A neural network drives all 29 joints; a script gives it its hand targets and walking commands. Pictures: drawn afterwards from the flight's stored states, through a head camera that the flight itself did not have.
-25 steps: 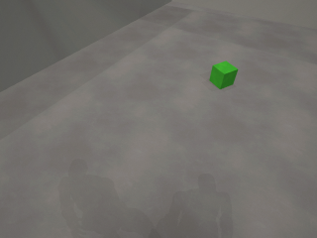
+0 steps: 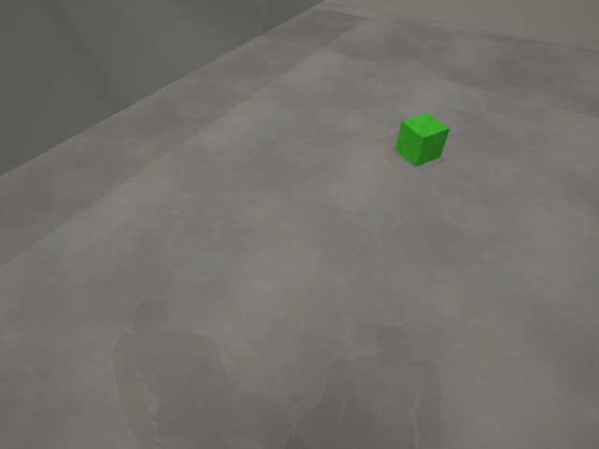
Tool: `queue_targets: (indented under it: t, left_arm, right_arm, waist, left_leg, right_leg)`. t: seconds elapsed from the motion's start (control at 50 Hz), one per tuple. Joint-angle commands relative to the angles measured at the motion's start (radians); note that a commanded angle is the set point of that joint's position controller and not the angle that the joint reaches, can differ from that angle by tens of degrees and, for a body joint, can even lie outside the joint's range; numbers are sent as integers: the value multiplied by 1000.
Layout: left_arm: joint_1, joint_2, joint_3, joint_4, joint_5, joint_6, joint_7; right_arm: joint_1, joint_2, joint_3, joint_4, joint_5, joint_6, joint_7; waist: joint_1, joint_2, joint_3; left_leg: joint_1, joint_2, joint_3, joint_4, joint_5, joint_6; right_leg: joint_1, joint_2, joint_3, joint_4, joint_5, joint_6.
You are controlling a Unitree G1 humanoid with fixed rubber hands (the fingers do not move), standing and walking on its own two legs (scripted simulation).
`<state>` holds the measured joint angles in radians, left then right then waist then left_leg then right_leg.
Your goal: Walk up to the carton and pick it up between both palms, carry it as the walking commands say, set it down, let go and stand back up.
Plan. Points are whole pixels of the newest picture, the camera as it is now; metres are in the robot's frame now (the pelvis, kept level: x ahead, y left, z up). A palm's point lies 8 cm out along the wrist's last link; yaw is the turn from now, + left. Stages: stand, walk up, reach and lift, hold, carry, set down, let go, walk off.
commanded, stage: stand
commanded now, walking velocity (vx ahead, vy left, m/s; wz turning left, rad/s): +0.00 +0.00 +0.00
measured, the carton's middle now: (421, 139) +1.72 -0.60 -0.68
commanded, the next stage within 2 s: walk up in 0.04 s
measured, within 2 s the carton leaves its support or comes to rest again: neither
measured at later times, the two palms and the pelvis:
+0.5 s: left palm out of the picture +0.11 +0.19 -0.14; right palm out of the picture -0.06 -0.28 -0.15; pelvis +0.03 -0.05 -0.01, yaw -7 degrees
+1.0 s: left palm out of the picture +0.15 +0.10 -0.14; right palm (534, 353) +0.31 -0.36 -0.12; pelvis +0.22 -0.12 +0.00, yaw -10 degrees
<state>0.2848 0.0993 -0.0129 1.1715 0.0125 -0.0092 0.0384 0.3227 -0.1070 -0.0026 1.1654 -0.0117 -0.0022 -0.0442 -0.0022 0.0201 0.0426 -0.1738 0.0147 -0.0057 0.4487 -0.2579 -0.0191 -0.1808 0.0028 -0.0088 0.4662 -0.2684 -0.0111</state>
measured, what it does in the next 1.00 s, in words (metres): walks ahead: right foot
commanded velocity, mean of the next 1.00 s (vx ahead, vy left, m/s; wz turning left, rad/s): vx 0.39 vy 0.02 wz -0.20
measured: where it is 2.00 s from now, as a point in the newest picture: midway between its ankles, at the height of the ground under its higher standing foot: (373, 307)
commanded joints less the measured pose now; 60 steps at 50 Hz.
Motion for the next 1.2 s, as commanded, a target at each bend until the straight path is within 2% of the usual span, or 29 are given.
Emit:
queue_targets:
  t: [0.0, 0.14, 0.2, 0.22, 0.24, 0.26, 0.3, 0.34, 0.4, 0.42, 0.46, 0.48, 0.5, 0.52, 0.54, 0.56, 0.62, 0.7, 0.78, 0.8, 0.88, 0.92, 0.96, 0.98, 1.0, 1.02, 1.08, 1.14, 1.18]
  left_arm:
    - [75, 74, 14, -19, 1, -7, 0]
    - [131, 70, 7, 0, -1, -6, 9]
    - [120, 63, 2, -7, 2, -16, 8]
    - [74, 182, 69, -93, -25, 4, 5]
    - [-51, 193, 77, -138, 1, 13, -42]
    - [-198, 168, 79, -224, -6, 14, -60]
    - [-232, 142, 83, -276, 30, 3, -87]
    - [-202, 106, 81, -265, 37, -10, -95]
    - [-87, 74, 68, -262, 20, -10, -102]
    - [11, 80, 72, -235, 4, -10, -99]
    - [187, 82, 79, -153, 9, -10, -97]
    - [306, 109, 95, -111, 15, -10, -87]
    - [456, 187, 110, -75, 27, -21, -75]
    - [492, 246, 119, -86, 31, -30, -53]
    - [316, 290, 114, -153, 20, -28, -49]
    - [196, 286, 113, -186, 12, -37, -48]
    - [21, 245, 97, -236, 3, -56, -47]
    - [123, 197, 89, -196, 8, -72, -45]
    - [188, 214, 97, -161, 10, -77, -35]
    - [198, 216, 100, -161, 11, -86, -35]
    - [272, 202, 95, -114, 20, -81, -32]
    - [253, 200, 94, -113, 24, -81, -33]
    - [191, 184, 89, -115, 24, -75, -32]
    - [175, 171, 86, -143, 13, -79, -36]
    - [191, 124, 77, -198, 13, -80, -41]
    - [164, 146, 85, -189, 19, -72, -40]
    - [90, 125, 74, -151, 7, -65, -50]
    - [24, 106, 82, -191, 8, -58, -58]
    - [10, 109, 80, -196, 15, -43, -68]
  right_arm:
    - [96, -65, 1, 4, -2, -16, -6]
    - [120, -78, -5, 8, 7, -5, -6]
    - [112, -71, -10, 18, 2, -5, 1]
    - [127, -193, -47, -79, -8, -6, 1]
    - [117, -255, -91, -76, -9, -10, -4]
    - [182, -277, -93, -50, -16, -14, -7]
    - [132, -224, -79, -56, -15, -30, -25]
    - [175, -190, -78, -53, -29, -59, -35]
    - [39, -216, -83, -119, -33, -74, -21]
    - [-31, -228, -87, -142, -32, -75, -10]
    - [-39, -242, -97, -134, -35, -69, 23]
    - [-73, -216, -93, -146, -48, -67, 32]
    - [-68, -164, -84, -149, -38, -61, 47]
    - [-66, -133, -66, -204, -25, -64, 64]
    - [-63, -101, -51, -245, -24, -54, 73]
    - [-93, -116, -56, -269, -32, -44, 82]
    - [1, -156, -70, -227, -22, -33, 92]
    - [-28, -151, -63, -222, -13, -31, 97]
    - [-183, -148, -71, -278, -16, -29, 96]
    - [-209, -125, -63, -292, -10, -34, 97]
    - [-318, -119, -63, -321, -10, -51, 101]
    - [-276, -122, -61, -311, -10, -57, 95]
    - [-60, -158, -81, -237, -4, -69, 73]
    - [122, -235, -108, -197, -16, -81, 60]
    - [267, -322, -131, -177, -22, -79, 51]
    - [215, -315, -116, -190, -24, -79, 45]
    - [123, -234, -88, -176, -38, -115, 49]
    - [145, -159, -69, -159, -28, -121, 47]
    - [177, -174, -66, -149, -8, -118, 47]
  waist:
    - [6, -26, 39]
    - [-6, -64, 82]
    - [2, 18, 38]
    - [-22, 27, 68]
    - [-93, 9, -1]
    - [-136, 197, 71]
    - [-79, 133, 109]
    - [-71, 91, 151]
    - [1, 181, 115]
    - [57, 246, 108]
    - [129, 207, 44]
    - [186, 88, -20]
    - [252, -138, -51]
    - [241, -376, -53]
    - [155, -423, 18]
    - [97, -386, 123]
    - [10, -296, 108]
    - [25, -214, 81]
    - [55, -81, 57]
    - [61, -127, 72]
    - [84, -41, 93]
    - [55, -106, 62]
    - [-42, -66, -22]
    - [-114, 117, -138]
    - [-136, 321, -252]
    - [-94, 208, -188]
    - [-57, -2, -81]
    - [-53, 2, -40]
    - [-50, 109, -23]
  left_leg:
    - [-42, 74, -55, -72, 161, 46]
    - [-27, 72, -41, -72, 148, 35]
    - [-21, 65, -39, -72, 151, 30]
    - [-35, 187, -100, -12, -208, 29]
    - [197, 264, -196, -83, -621, 97]
    - [197, 403, -390, -254, -684, 146]
    - [111, 466, -384, -285, -543, 155]
    - [115, 481, -321, -303, -392, 159]
    - [-164, 395, -106, -327, -377, 100]
    - [-259, 345, -38, -279, -384, 74]
    - [-338, 231, 105, -96, -433, 62]
    - [-385, 187, 171, 95, -373, 56]
    - [-494, 70, 256, 444, -363, 46]
    - [-571, 30, 145, 694, -286, 33]
    - [-606, 83, 38, 824, -251, 28]
    - [-639, 136, 6, 874, -176, 23]
    - [-429, 178, 18, 757, -81, 36]
    - [-396, 139, 70, 573, -1, 31]
    - [-378, 118, 78, 368, 29, 11]
    - [-389, 114, 92, 314, 69, 12]
    - [-402, 90, 111, 153, 61, 14]
    - [-284, 69, 144, 85, -3, 19]
    - [57, 41, 149, -15, -24, 45]
    - [306, 232, -87, -76, -23, 110]
    - [484, 475, -398, -194, -99, 184]
    - [397, 490, -444, -214, -122, 204]
    - [252, 451, -268, -158, 303, 168]
    - [197, 364, -111, -182, 472, 152]
    - [165, 328, -46, -190, 511, 124]
  right_leg:
    - [-7, -87, 73, -87, 163, -29]
    - [-67, -71, 74, -114, 129, -26]
    - [-12, -89, 80, -98, 158, -34]
    - [-77, -98, 112, 90, -239, -45]
    - [-483, -55, 61, 140, -543, -51]
    - [-627, -38, -45, 424, -295, 12]
    - [-668, -139, 44, 583, -104, 20]
    - [-666, -166, 48, 579, -40, 14]
    - [-305, -149, -9, 307, -120, -3]
    - [-159, -154, -17, 255, -129, -7]
    - [95, -53, -148, 225, -48, 7]
    - [227, -43, -148, 195, -56, -2]
    - [319, -162, 44, 13, -216, -21]
    - [274, -358, 437, -212, -534, -51]
    - [92, -456, 688, -404, -749, -102]
    - [-19, -450, 668, -458, -729, -111]
    - [-191, -344, 355, -331, -388, -75]
    - [-104, -295, 226, -324, -192, -106]
    - [-16, -317, 202, -327, -132, -138]
    - [24, -317, 186, -330, -92, -132]
    - [135, -329, 182, -286, 51, -136]
    - [96, -306, 135, -219, 106, -126]
    - [-67, -230, 40, 21, 239, -89]
    - [-236, -166, -31, 334, 217, -44]
    - [-449, -63, -97, 618, -255, 7]
    - [-519, -96, -20, 745, -228, 13]
    - [-559, -164, 47, 827, -76, 16]
    - [-529, -160, 16, 752, 20, -5]
    - [-498, -155, -52, 662, 67, 0]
